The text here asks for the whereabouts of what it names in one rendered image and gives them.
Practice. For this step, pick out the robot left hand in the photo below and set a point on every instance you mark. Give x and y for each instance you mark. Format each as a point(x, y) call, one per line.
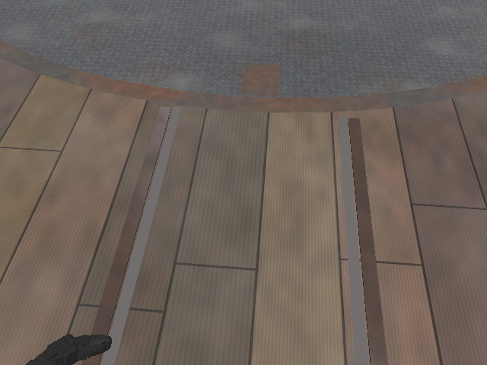
point(68, 349)

